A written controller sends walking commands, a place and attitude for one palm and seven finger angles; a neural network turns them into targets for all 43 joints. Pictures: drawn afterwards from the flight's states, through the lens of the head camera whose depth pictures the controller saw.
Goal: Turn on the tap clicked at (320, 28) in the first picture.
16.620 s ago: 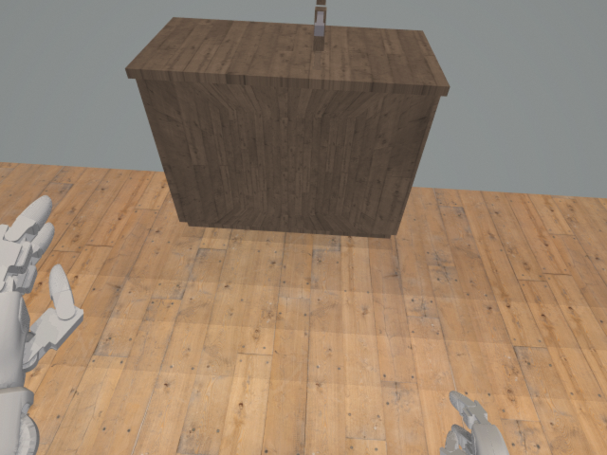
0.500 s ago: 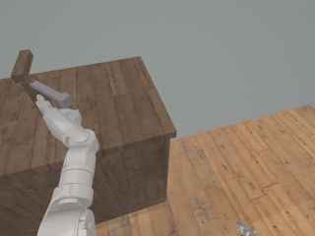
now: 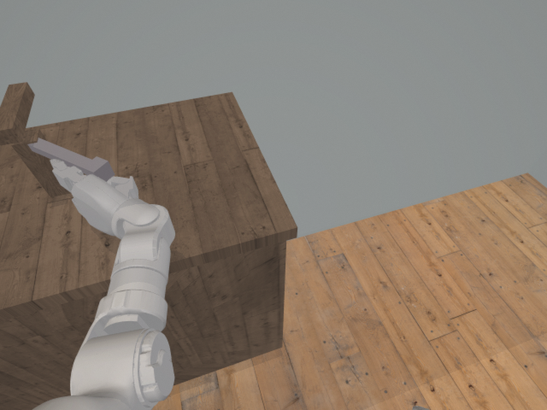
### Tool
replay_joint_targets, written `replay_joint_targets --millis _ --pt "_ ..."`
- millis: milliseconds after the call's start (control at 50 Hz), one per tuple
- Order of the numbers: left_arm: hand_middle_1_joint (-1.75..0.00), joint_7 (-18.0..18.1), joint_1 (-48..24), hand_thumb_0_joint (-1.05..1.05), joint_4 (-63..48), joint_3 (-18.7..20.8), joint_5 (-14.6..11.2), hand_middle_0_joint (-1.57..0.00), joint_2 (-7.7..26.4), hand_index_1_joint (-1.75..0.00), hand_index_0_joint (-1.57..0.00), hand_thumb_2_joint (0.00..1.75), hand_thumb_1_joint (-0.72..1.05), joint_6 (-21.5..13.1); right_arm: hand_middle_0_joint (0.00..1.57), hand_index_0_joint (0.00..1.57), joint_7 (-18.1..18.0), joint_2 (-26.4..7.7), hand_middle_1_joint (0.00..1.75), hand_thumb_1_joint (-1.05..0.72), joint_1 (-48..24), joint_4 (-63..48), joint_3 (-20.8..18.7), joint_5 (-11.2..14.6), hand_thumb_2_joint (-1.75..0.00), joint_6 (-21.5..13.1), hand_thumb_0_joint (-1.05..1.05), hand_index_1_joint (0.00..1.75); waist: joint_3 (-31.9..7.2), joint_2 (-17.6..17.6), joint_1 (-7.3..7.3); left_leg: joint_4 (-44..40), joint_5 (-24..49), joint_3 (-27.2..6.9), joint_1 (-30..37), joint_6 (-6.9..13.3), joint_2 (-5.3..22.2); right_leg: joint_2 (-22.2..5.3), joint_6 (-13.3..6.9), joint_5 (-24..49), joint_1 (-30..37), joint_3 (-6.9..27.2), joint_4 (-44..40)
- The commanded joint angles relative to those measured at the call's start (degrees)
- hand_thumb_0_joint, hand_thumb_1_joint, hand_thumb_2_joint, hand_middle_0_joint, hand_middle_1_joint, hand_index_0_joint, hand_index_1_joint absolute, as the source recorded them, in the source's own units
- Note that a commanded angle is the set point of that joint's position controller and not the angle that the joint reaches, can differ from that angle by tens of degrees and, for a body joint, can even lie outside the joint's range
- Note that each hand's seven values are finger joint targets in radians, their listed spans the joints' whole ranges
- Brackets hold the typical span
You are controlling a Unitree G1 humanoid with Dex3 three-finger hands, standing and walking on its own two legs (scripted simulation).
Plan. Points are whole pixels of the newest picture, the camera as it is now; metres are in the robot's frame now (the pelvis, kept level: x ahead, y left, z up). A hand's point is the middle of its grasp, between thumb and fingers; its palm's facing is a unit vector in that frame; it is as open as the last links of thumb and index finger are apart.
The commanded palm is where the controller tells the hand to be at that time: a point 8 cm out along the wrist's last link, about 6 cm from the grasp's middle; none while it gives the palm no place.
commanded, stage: push the lever round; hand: left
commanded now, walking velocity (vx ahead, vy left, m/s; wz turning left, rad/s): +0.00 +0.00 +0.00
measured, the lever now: (98, 171) +0.43 +0.27 +0.14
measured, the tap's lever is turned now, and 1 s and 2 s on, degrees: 44 76 76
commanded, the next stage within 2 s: lift the hand up off the lever in 0.50 s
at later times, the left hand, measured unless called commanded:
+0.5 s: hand (144, 170) +0.46 +0.21 +0.12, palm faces +0.84 -0.53 -0.11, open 8.3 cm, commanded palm +0.42 +0.23 +0.12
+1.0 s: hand (136, 154) +0.47 +0.22 +0.14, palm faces +0.83 -0.56 -0.08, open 7.9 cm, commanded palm +0.41 +0.24 +0.14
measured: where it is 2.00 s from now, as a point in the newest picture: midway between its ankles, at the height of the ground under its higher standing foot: outside the picture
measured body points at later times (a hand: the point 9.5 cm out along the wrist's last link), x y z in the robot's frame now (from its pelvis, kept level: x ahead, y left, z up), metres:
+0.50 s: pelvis -0.01 -0.01 -0.01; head +0.03 -0.01 +0.44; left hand +0.41 +0.24 +0.12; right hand +0.06 -0.26 -0.14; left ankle +0.03 +0.13 -0.71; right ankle -0.03 -0.07 -0.71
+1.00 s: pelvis +0.00 +0.00 +0.00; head +0.03 -0.01 +0.45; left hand +0.42 +0.25 +0.15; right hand +0.04 -0.26 -0.13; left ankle +0.03 +0.13 -0.71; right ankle -0.03 -0.07 -0.71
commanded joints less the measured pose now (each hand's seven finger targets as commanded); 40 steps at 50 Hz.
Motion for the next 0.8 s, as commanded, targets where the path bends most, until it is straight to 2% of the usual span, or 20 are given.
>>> replay_joint_targets --millis 0,40,60,100,160,200,260,280,340,360,420,460,540,560,580,600,640,680,720,780 --pt "-0.15 -0.5 -30.6 0.0 -12.7 -4.7 3.3 -0.15 10.0 -0.15 -0.15 0.9 0.9 -4.2 0.2 0.2 -0.1 -7.2 0.3 -0.9 -2.4 -6.3 -1.9 0.3 -0.9 -2.6 0.0 0.3 -17.0 -1.3 -1.82 -1.9 15.5 2.1 11.6 2.0 0.2 -3.3 3.5 20.8 3.2 2.7 -6.4" --pt "-0.15 -0.3 -32.2 0.0 -11.6 -4.4 3.6 -0.15 10.6 -0.15 -0.15 0.9 0.9 -4.4 0.2 0.2 -0.1 -7.3 0.3 -0.9 -2.0 -6.2 -1.8 0.2 -0.9 -2.8 0.0 0.3 -16.6 -2.1 -2.02 -1.9 14.5 2.2 10.7 2.1 0.1 -3.4 3.7 20.6 3.0 2.8 -6.4" --pt "-0.15 -0.2 -31.9 0.0 -11.2 -2.5 3.7 -0.15 12.7 -0.15 -0.15 0.9 0.9 -4.4 0.2 0.2 -0.3 -7.5 0.3 -0.9 -1.9 -5.7 -2.0 0.1 -0.9 -2.6 0.0 0.3 -17.0 -1.2 -1.78 -1.9 14.4 2.0 10.7 2.1 0.1 -3.3 3.5 19.8 3.0 2.9 -6.4" --pt "-0.15 -0.3 -34.0 0.0 -11.4 -4.9 3.9 -0.15 10.5 -0.15 -0.15 0.9 0.9 -4.8 0.2 0.2 -0.2 -7.2 0.3 -0.9 -1.8 -5.9 -1.8 0.1 -0.9 -2.8 0.0 0.3 -17.8 -1.1 -2.32 -1.7 14.5 2.1 11.1 2.1 0.0 -3.3 3.5 19.9 2.8 2.9 -6.2" --pt "-0.15 -0.1 -34.4 0.0 -8.1 -2.0 4.2 -0.15 13.9 -0.15 -0.15 0.9 0.9 -4.8 0.2 0.2 -0.4 -7.6 0.3 -0.9 -1.1 -5.3 -1.8 -0.1 -0.9 -2.5 0.0 0.3 -16.5 -1.9 -2.44 -1.7 12.9 2.1 9.1 2.3 0.0 -3.5 3.8 19.5 2.5 3.2 -6.4" --pt "-0.15 -0.2 -37.0 0.0 -7.6 -3.5 4.3 -0.15 12.8 -0.15 -0.15 0.9 0.9 -5.3 0.2 0.2 -0.4 -7.3 0.3 -0.9 -1.0 -5.6 -1.6 0.0 -0.9 -2.5 0.0 0.3 -17.0 -1.8 -2.92 -1.6 12.2 2.2 8.9 2.4 0.0 -3.6 4.0 18.8 2.2 3.4 -6.3" --pt "-0.15 0.0 -38.6 0.0 -4.8 -1.3 4.8 -0.15 15.8 -0.15 -0.15 0.9 0.9 -5.8 0.2 0.2 -0.5 -7.7 0.3 -0.9 -0.2 -5.0 -1.7 -0.2 -0.9 -2.4 0.0 0.3 -16.8 -1.6 -3.09 -1.4 11.3 2.0 8.1 2.5 0.0 -3.5 3.9 17.7 1.6 3.5 -6.2" --pt "-0.15 -0.1 -39.5 0.0 -4.8 -2.7 4.8 -0.15 14.1 -0.15 -0.15 0.9 0.9 -6.1 0.2 0.2 -0.3 -7.5 0.3 -0.9 -0.1 -5.2 -1.5 -0.2 -0.9 -2.5 0.0 0.3 -17.4 -0.7 -3.3 -1.5 11.4 2.1 8.4 2.5 -0.1 -3.4 3.9 17.4 1.2 3.3 -6.0" --pt "-0.15 0.2 -39.9 0.0 -2.7 -0.7 5.1 -0.15 16.6 -0.15 -0.15 0.9 0.9 -6.6 0.2 0.2 -0.3 -7.7 0.3 -0.9 0.9 -5.2 -1.6 -0.4 -0.9 -2.5 0.0 0.3 -19.0 -1.7 -3.3 -0.6 11.4 2.3 7.0 2.7 -0.1 -3.8 4.5 19.9 2.3 3.9 -5.7" --pt "-0.15 0.3 -39.8 0.0 -1.7 1.4 5.3 -0.15 18.7 -0.15 -0.15 0.9 0.9 -6.8 0.2 0.2 -0.4 -7.9 0.3 -0.9 1.5 -4.8 -1.7 -0.6 -0.9 -2.2 0.0 0.3 -19.0 -2.4 -3.3 -0.7 11.3 2.1 6.6 2.8 -0.1 -3.8 4.5 19.7 2.6 3.8 -5.5" --pt "-0.15 0.2 -41.4 0.0 -1.0 0.3 5.7 -0.15 18.1 -0.15 -0.15 0.9 0.9 -7.2 0.2 0.2 -0.2 -7.8 0.3 -0.9 2.1 -5.2 -1.7 -0.6 -0.9 -2.1 0.0 0.3 -19.6 -1.6 -3.82 -0.3 11.8 2.5 6.3 2.9 -0.1 -4.0 4.8 21.7 2.6 4.1 -5.3" --pt "-0.15 0.2 -41.8 0.0 0.8 2.2 6.0 -0.15 20.5 -0.15 -0.15 0.9 0.9 -7.4 0.2 0.2 -0.2 -8.2 0.3 -0.9 2.8 -4.8 -1.8 -0.7 -0.9 -1.8 0.0 0.3 -18.7 -1.6 -3.99 -0.4 11.0 2.4 5.3 2.9 0.0 -4.0 4.8 20.8 2.5 4.0 -5.4" --pt "-0.15 0.2 -43.0 0.0 2.5 1.8 6.4 -0.15 20.5 -0.15 -0.15 0.9 0.9 -8.1 0.2 0.2 0.1 -8.2 0.3 -0.9 3.9 -5.0 -1.8 -0.8 -0.9 -2.1 0.0 0.3 -19.1 -1.8 -4.36 -0.2 10.0 2.6 4.5 3.1 0.0 -3.8 5.1 20.2 1.9 4.3 -5.5" --pt "-0.15 0.2 -44.4 0.0 2.5 2.8 6.6 -0.15 22.0 -0.15 -0.15 0.9 0.9 -8.4 0.2 0.2 0.1 -8.4 0.3 -0.9 4.2 -4.6 -1.8 -0.9 -0.9 -1.9 0.0 0.3 -19.2 -0.8 -4.49 -0.3 10.3 2.3 4.8 3.1 0.0 -3.7 4.8 19.5 1.8 4.1 -5.3" --pt "-0.15 0.2 -45.2 0.0 2.0 1.8 6.8 -0.15 21.2 -0.15 -0.15 0.9 0.9 -8.8 0.2 0.2 0.3 -8.3 0.3 -0.9 4.4 -4.8 -1.9 -0.9 -0.9 -2.0 0.0 0.3 -19.9 0.0 -4.62 -0.1 10.6 2.3 5.4 3.2 0.0 -3.6 4.8 19.4 1.5 4.2 -5.2" --pt "-0.15 0.3 -44.6 0.0 1.9 1.8 6.7 -0.15 20.6 -0.15 -0.15 0.9 0.9 -9.0 0.2 0.2 0.5 -8.2 0.3 -0.9 4.7 -4.8 -1.9 -1.1 -0.9 -2.2 0.0 0.3 -20.9 0.2 -4.46 0.0 11.1 2.4 6.1 3.1 0.0 -3.4 4.8 20.0 1.5 4.0 -5.2" --pt "-0.15 0.5 -42.3 0.0 1.5 3.7 6.8 -0.15 22.6 -0.15 -0.15 0.9 0.9 -8.9 0.2 0.2 0.7 -8.3 0.3 -0.9 5.2 -5.3 -2.1 -1.1 -0.9 -1.9 0.0 0.3 -22.3 -0.3 -3.89 0.2 12.2 2.5 5.8 3.1 0.0 -3.5 5.0 22.4 3.3 4.1 -4.9" --pt "-0.15 0.2 -41.2 0.0 2.2 4.0 6.7 -0.15 22.8 -0.15 -0.15 0.9 0.9 -8.6 0.2 0.2 0.7 -8.4 0.3 -0.9 5.3 -5.3 -2.1 -1.0 -0.9 -1.7 0.0 0.3 -20.7 -0.6 -4.01 -0.2 11.8 2.6 4.9 3.2 0.0 -3.6 5.1 22.5 3.6 4.1 -5.2" --pt "-0.15 -0.1 -42.3 0.0 0.3 4.2 6.6 -0.15 23.7 -0.15 -0.15 0.9 0.9 -8.7 0.2 0.2 0.7 -8.6 0.3 -0.9 5.5 -5.6 -2.1 -0.9 -0.9 -1.7 0.0 0.3 -21.2 -1.1 -3.93 -0.5 11.9 2.7 5.1 3.2 0.0 -3.6 5.2 23.5 4.8 4.3 -5.5" --pt "-0.15 -0.5 -39.7 0.0 -3.4 4.8 6.0 -0.15 24.2 -0.15 -0.15 0.9 0.9 -8.7 0.2 0.2 0.8 -8.5 0.3 -0.9 5.3 -6.0 -2.3 -0.8 -0.9 -1.6 0.0 0.3 -22.8 0.8 -3.02 -1.0 14.3 2.7 7.0 3.1 0.1 -3.5 4.9 25.7 6.9 4.1 -5.3"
